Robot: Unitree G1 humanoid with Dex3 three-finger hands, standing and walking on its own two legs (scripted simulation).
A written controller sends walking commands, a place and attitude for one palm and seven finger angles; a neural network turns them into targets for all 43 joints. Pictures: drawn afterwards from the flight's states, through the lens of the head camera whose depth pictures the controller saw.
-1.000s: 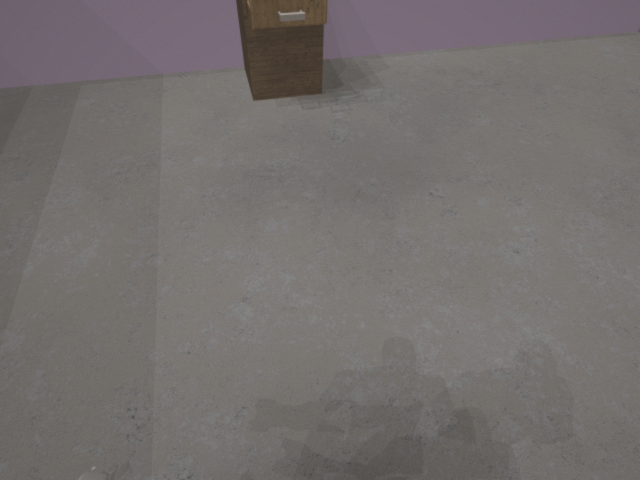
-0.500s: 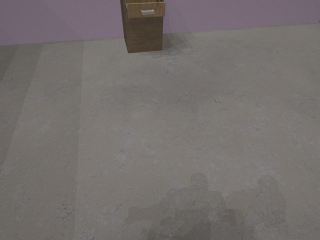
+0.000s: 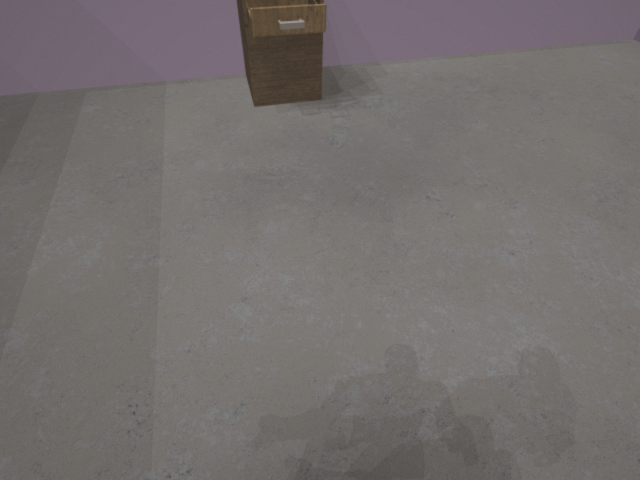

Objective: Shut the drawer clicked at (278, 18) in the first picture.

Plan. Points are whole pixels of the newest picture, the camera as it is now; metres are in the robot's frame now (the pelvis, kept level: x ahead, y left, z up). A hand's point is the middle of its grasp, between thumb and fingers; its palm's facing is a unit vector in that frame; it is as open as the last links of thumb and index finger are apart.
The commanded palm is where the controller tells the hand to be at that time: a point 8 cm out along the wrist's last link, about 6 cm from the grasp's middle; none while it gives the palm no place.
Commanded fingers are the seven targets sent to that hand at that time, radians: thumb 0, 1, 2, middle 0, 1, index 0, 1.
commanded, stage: stand and wait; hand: left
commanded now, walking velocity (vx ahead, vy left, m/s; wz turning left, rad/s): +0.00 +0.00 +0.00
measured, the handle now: (291, 23) +2.17 +0.27 -0.24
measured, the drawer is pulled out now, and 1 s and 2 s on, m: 0.15 0.15 0.15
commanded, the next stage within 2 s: look at it before walking up in 0.06 s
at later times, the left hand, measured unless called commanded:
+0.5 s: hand out of the picture +0.08 +0.24 -0.16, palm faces -0.03 -0.94 -0.33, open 7.3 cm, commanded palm none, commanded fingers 0.00 0.90 0.90 -0.20 -0.30 -0.20 -0.30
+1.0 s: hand out of the picture +0.05 +0.20 -0.18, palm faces -0.02 -0.97 -0.23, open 7.3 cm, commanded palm none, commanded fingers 0.00 0.90 0.90 -0.20 -0.30 -0.20 -0.30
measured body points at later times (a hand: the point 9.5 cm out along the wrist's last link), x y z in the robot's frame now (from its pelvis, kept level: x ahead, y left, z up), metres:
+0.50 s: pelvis +0.01 +0.00 +0.00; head +0.01 +0.00 +0.45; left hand +0.08 +0.29 -0.13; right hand +0.09 -0.30 -0.13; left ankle +0.00 +0.12 -0.74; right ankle +0.00 -0.12 -0.74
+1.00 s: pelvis +0.04 +0.00 -0.01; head +0.04 +0.00 +0.44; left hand +0.05 +0.25 -0.16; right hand +0.06 -0.26 -0.16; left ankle +0.00 +0.12 -0.74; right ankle +0.00 -0.12 -0.75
